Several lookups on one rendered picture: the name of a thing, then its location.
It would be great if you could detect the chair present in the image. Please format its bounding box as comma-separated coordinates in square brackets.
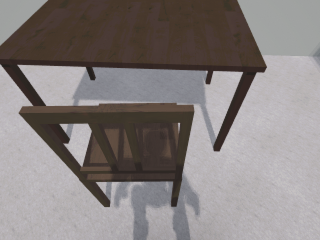
[19, 103, 195, 207]

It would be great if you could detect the table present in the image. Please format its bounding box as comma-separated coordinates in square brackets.
[0, 0, 267, 152]

